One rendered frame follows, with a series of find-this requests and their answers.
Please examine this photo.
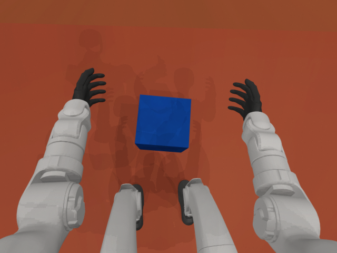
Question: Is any right robot thigh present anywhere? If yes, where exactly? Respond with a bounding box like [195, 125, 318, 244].
[183, 183, 238, 253]

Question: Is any robot right hand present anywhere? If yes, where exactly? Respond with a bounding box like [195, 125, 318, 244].
[228, 79, 262, 121]

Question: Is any carton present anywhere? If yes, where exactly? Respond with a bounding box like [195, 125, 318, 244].
[135, 94, 191, 153]

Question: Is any left robot upper arm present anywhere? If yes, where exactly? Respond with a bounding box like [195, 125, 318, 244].
[0, 181, 85, 253]

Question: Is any robot left hand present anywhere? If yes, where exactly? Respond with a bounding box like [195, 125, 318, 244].
[72, 68, 106, 107]

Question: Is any left robot thigh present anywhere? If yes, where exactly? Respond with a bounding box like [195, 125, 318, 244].
[100, 189, 142, 253]

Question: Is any left robot forearm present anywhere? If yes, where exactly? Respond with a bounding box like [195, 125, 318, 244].
[16, 99, 91, 228]

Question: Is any robot thigh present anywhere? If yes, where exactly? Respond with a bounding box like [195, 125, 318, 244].
[100, 189, 142, 253]
[183, 183, 238, 253]

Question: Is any right robot forearm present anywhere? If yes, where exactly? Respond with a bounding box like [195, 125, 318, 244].
[242, 111, 320, 236]

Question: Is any right robot upper arm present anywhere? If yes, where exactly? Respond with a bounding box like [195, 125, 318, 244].
[253, 194, 337, 253]

